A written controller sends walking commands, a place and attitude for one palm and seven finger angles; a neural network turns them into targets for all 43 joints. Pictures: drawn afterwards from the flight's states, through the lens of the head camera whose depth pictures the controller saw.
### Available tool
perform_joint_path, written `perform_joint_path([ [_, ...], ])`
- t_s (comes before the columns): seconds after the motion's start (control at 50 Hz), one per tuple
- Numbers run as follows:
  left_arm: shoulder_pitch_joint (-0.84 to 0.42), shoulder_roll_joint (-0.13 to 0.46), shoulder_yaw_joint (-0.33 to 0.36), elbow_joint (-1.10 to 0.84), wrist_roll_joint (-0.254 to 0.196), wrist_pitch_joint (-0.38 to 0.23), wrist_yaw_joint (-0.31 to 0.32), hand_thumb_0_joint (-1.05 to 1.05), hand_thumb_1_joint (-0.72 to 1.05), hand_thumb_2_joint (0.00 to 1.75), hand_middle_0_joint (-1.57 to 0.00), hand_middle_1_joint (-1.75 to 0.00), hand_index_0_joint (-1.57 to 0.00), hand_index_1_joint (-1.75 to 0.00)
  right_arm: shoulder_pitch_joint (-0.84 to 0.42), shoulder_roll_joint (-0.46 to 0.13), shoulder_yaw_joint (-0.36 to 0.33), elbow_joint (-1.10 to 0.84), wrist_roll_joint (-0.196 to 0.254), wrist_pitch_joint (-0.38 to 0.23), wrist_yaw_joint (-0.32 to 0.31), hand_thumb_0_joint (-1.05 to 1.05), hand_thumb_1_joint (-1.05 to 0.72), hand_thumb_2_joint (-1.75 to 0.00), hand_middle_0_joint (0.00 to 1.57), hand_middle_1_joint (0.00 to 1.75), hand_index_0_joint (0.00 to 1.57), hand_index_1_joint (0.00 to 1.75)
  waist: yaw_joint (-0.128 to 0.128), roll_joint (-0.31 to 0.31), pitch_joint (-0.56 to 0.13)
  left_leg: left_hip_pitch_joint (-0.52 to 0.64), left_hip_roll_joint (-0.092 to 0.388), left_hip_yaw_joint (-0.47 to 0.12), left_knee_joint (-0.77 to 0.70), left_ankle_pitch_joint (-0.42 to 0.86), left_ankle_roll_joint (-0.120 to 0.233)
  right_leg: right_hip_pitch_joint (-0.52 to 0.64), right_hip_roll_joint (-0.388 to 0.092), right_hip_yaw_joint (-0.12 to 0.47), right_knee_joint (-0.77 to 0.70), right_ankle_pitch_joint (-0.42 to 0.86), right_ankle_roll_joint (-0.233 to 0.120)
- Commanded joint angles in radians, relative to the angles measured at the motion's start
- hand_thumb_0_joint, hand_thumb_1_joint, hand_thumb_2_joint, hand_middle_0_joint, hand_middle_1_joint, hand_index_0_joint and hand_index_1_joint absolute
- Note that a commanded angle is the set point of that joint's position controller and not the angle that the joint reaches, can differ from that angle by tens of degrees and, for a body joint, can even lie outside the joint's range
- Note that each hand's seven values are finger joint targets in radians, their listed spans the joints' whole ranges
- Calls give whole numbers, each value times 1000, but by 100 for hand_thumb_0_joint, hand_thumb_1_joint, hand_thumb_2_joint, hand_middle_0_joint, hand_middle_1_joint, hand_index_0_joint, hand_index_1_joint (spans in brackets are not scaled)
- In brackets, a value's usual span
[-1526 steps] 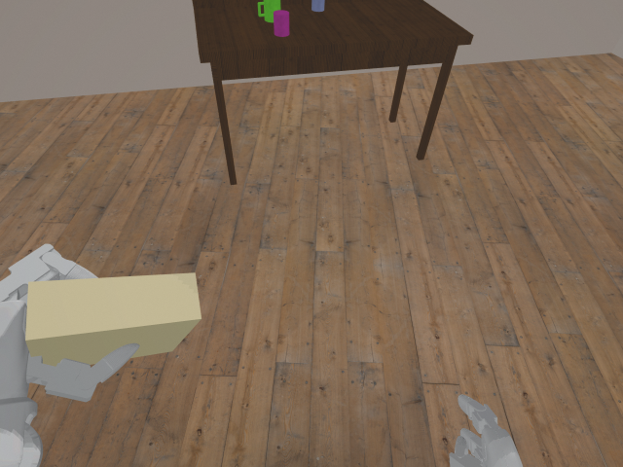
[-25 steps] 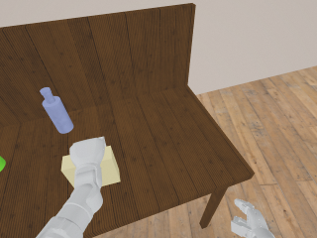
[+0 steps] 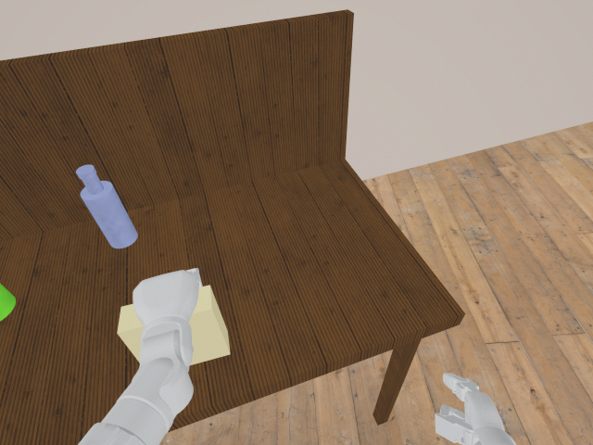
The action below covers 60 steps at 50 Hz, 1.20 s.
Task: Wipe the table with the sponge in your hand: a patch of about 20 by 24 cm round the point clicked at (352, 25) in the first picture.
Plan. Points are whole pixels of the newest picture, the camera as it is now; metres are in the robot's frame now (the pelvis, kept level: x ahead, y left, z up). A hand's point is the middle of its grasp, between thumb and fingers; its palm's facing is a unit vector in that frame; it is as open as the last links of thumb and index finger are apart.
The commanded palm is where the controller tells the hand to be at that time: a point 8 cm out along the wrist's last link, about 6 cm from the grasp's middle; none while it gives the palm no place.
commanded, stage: slide across to the third lane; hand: left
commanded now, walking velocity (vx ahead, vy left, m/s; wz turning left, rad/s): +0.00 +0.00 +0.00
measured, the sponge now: (183, 339) +0.28 +0.23 -0.05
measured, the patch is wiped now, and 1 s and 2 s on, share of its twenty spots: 0.90 0.90 0.95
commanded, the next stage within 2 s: wipe forward along the third lane in 0.44 s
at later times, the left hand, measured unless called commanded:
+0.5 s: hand (227, 303) +0.32 +0.16 +0.00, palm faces -0.07 -0.05 -1.00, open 9.3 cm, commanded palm +0.29 +0.14 +0.05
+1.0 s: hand (223, 280) +0.37 +0.18 +0.00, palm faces -0.11 -0.03 -0.99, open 9.3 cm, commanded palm +0.34 +0.17 +0.04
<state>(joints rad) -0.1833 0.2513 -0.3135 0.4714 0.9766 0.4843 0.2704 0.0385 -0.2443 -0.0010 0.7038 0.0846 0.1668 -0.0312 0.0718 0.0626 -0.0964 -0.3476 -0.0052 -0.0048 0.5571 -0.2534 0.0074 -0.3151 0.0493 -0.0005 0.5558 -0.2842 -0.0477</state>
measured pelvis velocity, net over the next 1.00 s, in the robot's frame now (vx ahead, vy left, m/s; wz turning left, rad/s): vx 0.00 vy -0.01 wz -0.01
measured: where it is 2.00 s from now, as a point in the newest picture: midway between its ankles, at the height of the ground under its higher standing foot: outside the picture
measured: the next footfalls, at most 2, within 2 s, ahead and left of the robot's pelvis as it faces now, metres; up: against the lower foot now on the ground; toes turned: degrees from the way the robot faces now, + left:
none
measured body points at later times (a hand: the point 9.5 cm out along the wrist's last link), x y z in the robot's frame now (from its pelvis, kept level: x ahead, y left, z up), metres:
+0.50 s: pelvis +0.00 -0.01 +0.00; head -0.01 -0.04 +0.45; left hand +0.32 +0.16 +0.06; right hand +0.21 -0.22 -0.11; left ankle +0.02 +0.12 -0.73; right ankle +0.00 -0.09 -0.73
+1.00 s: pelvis +0.00 -0.01 +0.00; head +0.01 -0.03 +0.45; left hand +0.37 +0.17 +0.05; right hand +0.17 -0.26 -0.12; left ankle +0.02 +0.12 -0.73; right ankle +0.00 -0.09 -0.73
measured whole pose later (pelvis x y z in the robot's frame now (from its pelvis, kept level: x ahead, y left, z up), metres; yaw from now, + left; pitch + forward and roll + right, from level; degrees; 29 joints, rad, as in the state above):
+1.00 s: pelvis +0.00 -0.01 +0.00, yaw -1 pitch +7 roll +0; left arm -0.55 0.15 -0.27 0.89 0.97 0.49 0.34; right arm 0.06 -0.24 -0.01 0.76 0.07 0.18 -0.04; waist 0.02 0.04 -0.12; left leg -0.45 0.02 0.00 0.57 -0.24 -0.01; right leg -0.42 0.07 0.00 0.57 -0.27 -0.07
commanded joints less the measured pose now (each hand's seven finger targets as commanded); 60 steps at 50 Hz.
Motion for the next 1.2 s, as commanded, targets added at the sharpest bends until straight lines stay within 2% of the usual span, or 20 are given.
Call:
perform_joint_path([
  [0.0, -324, 14, -4, -164, -5, -46, 16, 0, 10, 130, -120, -160, -120, -160, -192, -91, -31, -162, 0, -68, -8, 0, -90, -90, 20, 30, 20, 30, -27, -89, -170, 114, -26, -46, -60, 75, 38, 8, -19, 77, -115, 142, -27],
  [0.1, -376, -11, -17, -111, -4, -66, 29, 0, 10, 130, -120, -160, -120, -160, -186, -89, -34, -148, 2, -80, -6, 0, -90, -90, 20, 30, 20, 30, -29, -112, -159, 116, -20, -47, -67, 62, 35, -12, -16, 69, -120, 120, -26],
  [0.18, -391, -37, -17, -80, -15, -65, 57, 0, 10, 130, -120, -160, -120, -160, -177, -88, -42, -140, 0, -85, 2, 0, -90, -90, 20, 30, 20, 30, -20, -125, -207, 127, -12, -37, -65, 93, 33, 7, -13, 54, -107, 156, -26],
  [0.26, -416, -42, -11, -41, -13, -35, 83, 0, 10, 130, -120, -160, -120, -160, -196, -90, -44, -127, 0, -79, 19, 0, -90, -90, 20, 30, 20, 30, -10, -138, -214, 120, -11, -35, -66, 116, 24, 13, -13, 60, -102, 186, -27],
  [0.32, -410, -93, -53, -23, -11, -3, 95, 0, 10, 130, -120, -160, -120, -160, -204, -81, -43, -128, -1, -72, 33, 0, -90, -90, 20, 30, 20, 30, -7, -141, -230, 124, -9, -24, -55, 152, 24, 26, -17, 46, -90, 242, -26],
  [0.36, -422, -71, -28, -14, -7, 16, 101, 0, 10, 130, -120, -160, -120, -160, -214, -86, -46, -123, -3, -64, 39, 0, -90, -90, 20, 30, 20, 30, 0, -137, -236, 119, -11, -26, -55, 160, 23, 36, -16, 59, -92, 259, -29],
  [0.38, -414, -106, -59, -16, -15, 26, 102, 0, 10, 130, -120, -160, -120, -160, -212, -81, -44, -131, -2, -61, 42, 0, -90, -90, 20, 30, 20, 30, -2, -139, -243, 119, -13, -17, -51, 166, 27, 50, -20, 49, -88, 277, -26],
  [0.46, -455, -52, -7, 14, -22, 54, 107, 0, 10, 130, -120, -160, -120, -160, -231, -87, -42, -117, -2, -49, 38, 0, -90, -90, 20, 30, 20, 30, -3, -170, -231, 99, -18, -17, -56, 142, 27, 61, -22, 75, -109, 272, -21],
  [0.52, -472, -95, -51, 26, -24, 64, 102, 0, 10, 130, -120, -160, -120, -160, -230, -78, -37, -121, 1, -46, 36, 0, -90, -90, 20, 30, 20, 30, -12, -164, -232, 96, -21, -7, -51, 136, 29, 66, -29, 73, -106, 282, -16],
  [0.56, -486, -28, 11, 55, -14, 69, 101, 0, 10, 130, -120, -160, -120, -160, -227, -88, -37, -109, -2, -38, 28, 0, -90, -90, 20, 30, 20, 30, -7, -155, -230, 88, -24, -11, -55, 133, 26, 66, -26, 88, -111, 284, -20],
  [0.58, -512, -54, -20, 72, -12, 70, 98, 0, 10, 130, -120, -160, -120, -160, -221, -84, -32, -112, -1, -35, 25, 0, -90, -90, 20, 30, 20, 30, -26, -147, -211, 84, -25, -3, -53, 125, 29, 57, -31, 82, -113, 284, -15],
  [0.62, -540, -60, -32, 95, 1, 64, 92, 0, 10, 130, -120, -160, -120, -160, -213, -81, -32, -110, -2, -32, 18, 0, -90, -90, 20, 30, 20, 30, -34, -143, -203, 74, -27, -4, -51, 109, 28, 41, -33, 84, -115, 265, -14],
  [0.66, -566, 4, 32, 133, 14, 57, 91, 0, 10, 130, -120, -160, -120, -160, -202, -91, -32, -96, -5, -28, 9, 0, -90, -90, 20, 30, 20, 30, -34, -141, -197, 62, -28, -10, -54, 98, 26, 30, -30, 102, -121, 255, -18],
  [0.74, -614, -17, 15, 196, 27, 40, 91, 0, 10, 130, -120, -160, -120, -160, -170, -85, -31, -94, -8, -27, -3, 0, -90, -90, 20, 30, 20, 30, -52, -136, -219, 41, -26, -1, -42, 88, 27, 20, -38, 97, -108, 257, -12],
  [0.76, -589, 19, 62, 212, 21, 38, 92, 0, 10, 130, -120, -160, -120, -160, -168, -89, -34, -93, -9, -28, -6, 0, -90, -90, 20, 30, 20, 30, -36, -144, -235, 31, -27, -6, -44, 87, 25, 29, -33, 106, -112, 249, -14],
  [0.88, -649, 2, 47, 308, 17, 25, 96, 0, 10, 130, -120, -160, -120, -160, -123, -93, -33, -88, -11, -25, -13, 0, -90, -90, 20, 30, 20, 30, -69, -138, -239, -11, -22, 7, -23, 78, 26, 5, -41, 100, -97, 272, -4],
  [0.96, -670, 64, 119, 348, 14, 4, 107, 0, 10, 130, -120, -160, -120, -160, -97, -99, -40, -80, -13, -30, -16, 0, -90, -90, 20, 30, 20, 30, -57, -154, -280, -40, -20, 3, -14, 87, 26, 16, -39, 106, -83, 288, -4],
  [1.04, -692, 32, 90, 385, 16, -8, 116, 0, 10, 130, -120, -160, -120, -160, -64, -98, -43, -76, -13, -35, -12, 0, -90, -90, 20, 30, 20, 30, -74, -152, -277, -51, -12, 9, -7, 76, 28, -12, -39, 84, -78, 267, 2],
  [1.06, -701, 69, 128, 393, 9, -12, 119, 0, 10, 130, -120, -160, -120, -160, -64, -100, -46, -73, -12, -38, -14, 0, -90, -90, 20, 30, 20, 30, -70, -169, -287, -60, -12, 5, -8, 71, 29, -4, -37, 89, -82, 256, 3],
  [1.18, -801, 100, 127, 455, 22, -22, 134, 0, 10, 130, -120, -160, -120, -160, -17, -110, -46, -51, -14, -48, -17, 0, -90, -90, 20, 30, 20, 30, -101, -152, -268, -79, -5, 5, -1, 46, 33, -59, -34, 67, -77, 197, 8],
])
